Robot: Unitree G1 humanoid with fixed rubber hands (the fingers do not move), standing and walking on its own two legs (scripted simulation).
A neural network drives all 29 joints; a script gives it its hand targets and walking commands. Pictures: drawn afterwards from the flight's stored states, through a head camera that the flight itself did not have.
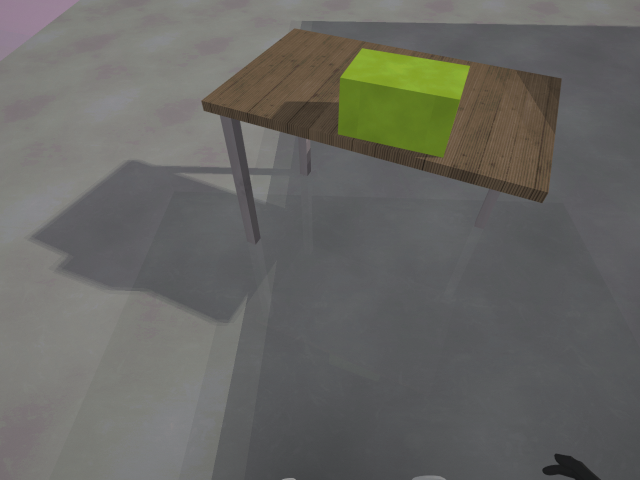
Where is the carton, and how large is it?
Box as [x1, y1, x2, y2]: [338, 48, 469, 157]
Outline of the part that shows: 362,48 340,77 338,133 442,157 469,66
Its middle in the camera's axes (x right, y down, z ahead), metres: +0.20 -0.35 +0.97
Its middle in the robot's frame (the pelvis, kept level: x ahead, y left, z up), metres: +0.96 -0.19 -0.03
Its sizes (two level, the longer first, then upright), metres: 0.271 0.169 0.151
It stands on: a table, 0.63 m high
